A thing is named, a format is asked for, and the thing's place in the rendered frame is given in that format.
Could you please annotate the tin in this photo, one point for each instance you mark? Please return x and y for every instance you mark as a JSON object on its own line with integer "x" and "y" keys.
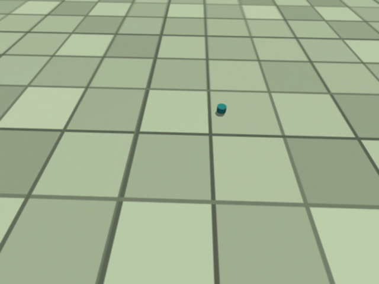
{"x": 221, "y": 108}

